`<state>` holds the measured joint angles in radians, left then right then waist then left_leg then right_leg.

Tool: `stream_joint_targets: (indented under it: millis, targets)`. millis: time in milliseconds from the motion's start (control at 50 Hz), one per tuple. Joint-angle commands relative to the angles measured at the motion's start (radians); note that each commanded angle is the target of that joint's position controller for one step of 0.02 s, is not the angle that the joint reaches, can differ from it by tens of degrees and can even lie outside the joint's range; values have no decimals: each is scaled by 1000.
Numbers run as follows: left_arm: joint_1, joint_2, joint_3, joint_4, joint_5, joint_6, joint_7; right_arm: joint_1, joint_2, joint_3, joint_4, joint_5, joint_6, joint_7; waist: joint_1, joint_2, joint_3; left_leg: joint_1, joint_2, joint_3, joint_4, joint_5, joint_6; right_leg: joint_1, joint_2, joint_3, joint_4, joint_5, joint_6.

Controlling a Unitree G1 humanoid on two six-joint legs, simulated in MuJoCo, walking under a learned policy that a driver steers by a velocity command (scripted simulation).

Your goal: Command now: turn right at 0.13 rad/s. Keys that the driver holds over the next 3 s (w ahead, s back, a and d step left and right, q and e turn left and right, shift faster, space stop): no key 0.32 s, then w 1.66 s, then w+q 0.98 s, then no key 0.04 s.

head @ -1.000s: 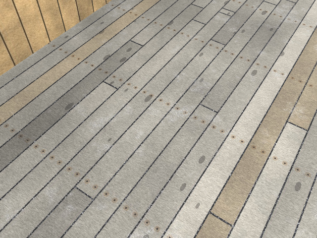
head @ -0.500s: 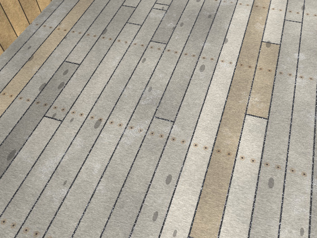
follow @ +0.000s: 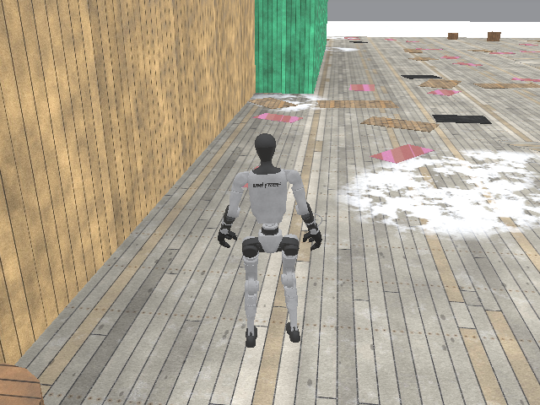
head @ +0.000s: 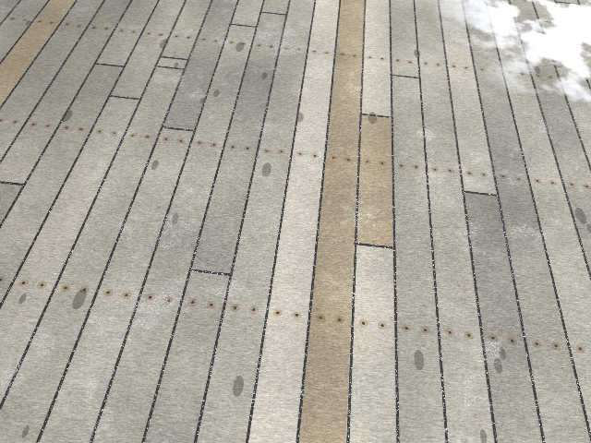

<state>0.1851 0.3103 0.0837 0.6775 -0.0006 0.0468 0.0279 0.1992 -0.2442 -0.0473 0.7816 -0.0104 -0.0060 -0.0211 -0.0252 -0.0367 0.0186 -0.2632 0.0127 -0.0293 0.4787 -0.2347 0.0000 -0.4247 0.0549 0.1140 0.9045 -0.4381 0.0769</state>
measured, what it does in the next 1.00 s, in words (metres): walks ahead: right foot, then right foot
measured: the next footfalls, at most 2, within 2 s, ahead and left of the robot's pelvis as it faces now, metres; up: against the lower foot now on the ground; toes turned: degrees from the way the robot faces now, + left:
right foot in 0.10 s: +0.02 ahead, -0.15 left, +0.00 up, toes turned +3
right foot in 1.00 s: +0.40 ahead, -0.15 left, +0.00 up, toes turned -2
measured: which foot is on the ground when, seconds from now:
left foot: down 0.00-1.00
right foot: up 0.00-0.08, down 0.10-0.54, up 0.56-0.98, down 1.00-1.00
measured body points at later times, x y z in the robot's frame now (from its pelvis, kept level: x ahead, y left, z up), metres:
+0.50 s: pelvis +0.02 -0.01 -0.01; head +0.01 +0.00 +0.44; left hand +0.10 +0.25 -0.14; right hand +0.10 -0.29 -0.13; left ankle +0.01 +0.10 -0.73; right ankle -0.02 -0.15 -0.74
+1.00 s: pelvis +0.23 -0.03 -0.02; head +0.26 -0.03 +0.43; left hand +0.49 +0.18 -0.08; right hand +0.14 -0.30 -0.15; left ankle +0.03 +0.10 -0.74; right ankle +0.36 -0.14 -0.74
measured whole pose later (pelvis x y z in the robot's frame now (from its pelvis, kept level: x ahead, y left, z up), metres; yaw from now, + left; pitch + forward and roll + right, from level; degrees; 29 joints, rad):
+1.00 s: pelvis +0.23 -0.03 -0.02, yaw +0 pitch +2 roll +0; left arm -0.03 0.25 0.03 0.67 -0.02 -0.09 -0.04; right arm 0.49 -0.27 -0.04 0.98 0.02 -0.05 -0.01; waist -0.10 -0.01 0.03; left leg 0.15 0.03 0.00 0.30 -0.46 -0.02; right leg -0.49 0.00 -0.04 0.50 -0.05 -0.08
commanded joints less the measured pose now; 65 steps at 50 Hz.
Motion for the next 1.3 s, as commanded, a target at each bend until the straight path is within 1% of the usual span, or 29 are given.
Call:
stream_joint_targets:
  millis: [20,80,100,120,140,180,320,360,400,440,480,520,540,560,580,620,640,740,820,920,960,1000,1020,1040,1060,1080,1100,1180,1300]
  targets:
    - [-44,7,-9,-71,-7,-16,-4,-33,-152,-31,-52,3,0,-1,-6,237,-85,127,173,-156,-92,411,186,74,-40,-74,-221,1,19]
    - [10,37,-1,-31,-8,-16,-5,-5,-156,-27,-30,23,2,4,19,208,-72,104,162,-167,-65,392,152,241,-37,-91,-569,285,-20]
    - [12,71,3,-34,2,-16,0,19,-146,-21,-22,18,-11,8,11,167,-86,55,155,-167,-67,332,105,330,-83,-29,-578,388,-48]
    - [26,135,14,-38,12,-13,10,31,-130,-14,-29,-7,-29,19,-18,43,-122,-4,105,-109,-22,257,58,412,-167,40,-489,626,-87]
    - [12,120,14,-14,14,-12,2,45,-102,-8,-19,-9,-40,26,-39,-76,-136,33,40,-31,-50,114,9,343,-160,28,-447,514,-135]
    - [-1,44,-5,-15,23,-21,-13,-49,-133,-13,-11,-8,-35,23,15,-18,-78,51,24,-10,-16,71,-17,254,-129,24,-483,334,-123]
    - [12,37,-16,23,15,-48,-6,-38,-109,-11,35,-1,-7,2,6,-14,-8,72,26,-13,-13,101,-18,172,-108,13,-491,287,-95]
    - [45,56,-9,44,9,-44,-1,-24,-104,-12,59,5,-3,-1,17,-28,-8,41,-20,38,31,-96,-16,172,-98,23,-521,17,-119]
    - [89,106,4,52,1,-42,1,-48,-96,-14,51,17,-13,-2,45,-103,60,-81,-56,91,155,-239,-9,144,-183,171,-619,-325,-193]
    - [109,129,10,62,-9,-56,4,-67,-100,-19,33,34,-41,7,50,-165,127,-176,-28,64,277,-226,24,127,-302,347,-712,-421,-269]
    - [76,112,4,60,-18,-70,3,-35,-94,-22,43,45,-70,22,18,-161,139,-153,6,43,228,-241,69,120,-316,340,-701,-332,-270]
    - [-8,84,-4,41,-25,-70,-2,103,-95,-30,113,41,-87,34,-59,-109,92,133,-22,66,24,-88,89,7,-219,189,-612,-194,-203]
    - [-36,40,-16,28,-16,-76,-3,195,-130,-43,150,30,-90,35,-88,-20,57,245,34,-37,-34,-88,97,-54,-150,87,-451,-84,-158]
    - [-53,-26,-32,-7,-16,-89,-1,285,-221,-63,168,27,-93,33,-95,243,27,348,216,-381,-216,-325,184,-203,-19,-97,-132,-20,-82]
    - [-80,30,-16,-39,-39,-107,7,313,-261,-67,161,10,-101,45,-110,344,52,355,378,-714,-343,-392,307,-351,3,-55,84,-168,-79]
    - [-18,63,-4,1,-47,-131,-8,200,-162,-36,121,13,-109,35,-44,170,97,346,332,-552,-313,-370,265,-430,-102,-6,226,-12,-123]
    - [-22,52,-4,9,-32,-141,-15,186,-169,-35,113,17,-108,35,-40,129,80,354,299,-464,-310,-263,231,-427,-127,-26,197,66,-133]
    - [-102,5,-9,-2,-10,-135,-42,245,-113,-8,133,19,-86,21,-54,119,58,327,184,-169,-346,159,179,-345,-135,-110,-19,280,-90]
    - [-228,-25,-29,-43,-24,-137,-58,258,-172,-15,138,16,-76,8,-75,130,85,217,178,-92,-373,175,180,-206,-103,-145,-267,438,-61]
    - [-291,22,-25,-74,-29,-144,-76,276,-187,-26,157,33,-67,8,-51,137,122,286,248,-84,-339,271,163,-158,-95,-126,-373,433,-112]
    - [-213,65,-6,-58,-24,-145,-73,256,-209,-35,152,30,-60,8,11,154,49,328,246,-54,-214,593,141,-20,-54,-156,-386,382,-150]
    - [109,139,34,33,-23,-137,-54,235,-193,-27,134,17,-49,5,170,134,-163,164,170,9,175,708,87,440,-71,-129,-366,371,-218]
    - [247,244,55,60,4,-131,-46,334,-76,7,101,4,-61,10,150,-103,-351,-204,35,44,587,253,28,849,-349,290,-383,219,-352]
    - [266,193,38,79,-7,-129,-54,356,-55,17,119,26,-86,17,139,-240,-455,-364,-66,-75,798,-316,17,889,-461,677,-607,-11,-427]
    - [175,127,15,74,-14,-131,-55,246,-168,-16,87,56,-104,23,133,-157,-252,-475,4,-103,873,-277,36,737,-421,572,-649,-89,-366]
    - [99,96,5,66,-14,-133,-54,154,-182,-19,60,65,-113,23,110,-90,-130,-484,54,-69,851,-186,51,581,-382,419,-664,-15,-331]
    - [38,68,-5,65,-6,-137,-59,112,-166,-21,56,49,-111,17,74,-4,-49,-440,95,-49,786,-108,52,428,-330,294,-696,120,-305]
    - [-10,58,-7,89,3,-163,-63,162,-98,-18,64,27,-71,13,-13,-37,-15,-307,153,-49,653,-11,23,211,-274,126,-790,296,-326]
    - [79,95,-3,142,-7,-157,-37,-64,-88,-9,-15,10,-79,24,44,1,61,-380,130,-7,259,312,-11,227,-214,-39,-818,453,-295]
